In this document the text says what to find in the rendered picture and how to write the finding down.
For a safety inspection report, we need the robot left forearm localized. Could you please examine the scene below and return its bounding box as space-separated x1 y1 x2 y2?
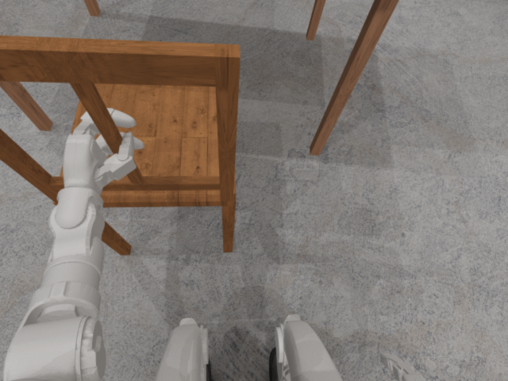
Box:
2 187 105 381

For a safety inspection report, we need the left robot upper arm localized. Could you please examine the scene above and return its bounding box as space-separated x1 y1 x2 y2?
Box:
6 315 106 381

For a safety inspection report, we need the right robot thigh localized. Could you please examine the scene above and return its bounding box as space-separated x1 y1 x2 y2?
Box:
275 321 343 381

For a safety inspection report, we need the chair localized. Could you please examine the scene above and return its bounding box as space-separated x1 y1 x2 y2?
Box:
0 35 241 256

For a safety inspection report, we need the left robot hand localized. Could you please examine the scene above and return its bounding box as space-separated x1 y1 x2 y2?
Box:
63 108 144 195

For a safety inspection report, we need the robot thigh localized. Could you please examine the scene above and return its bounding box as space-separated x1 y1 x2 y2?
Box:
154 324 209 381
275 321 343 381

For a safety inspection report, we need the right robot hand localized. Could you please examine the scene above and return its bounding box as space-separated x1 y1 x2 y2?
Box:
380 352 426 381

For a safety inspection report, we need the left robot thigh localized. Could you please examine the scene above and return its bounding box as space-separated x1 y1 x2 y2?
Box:
154 324 209 381

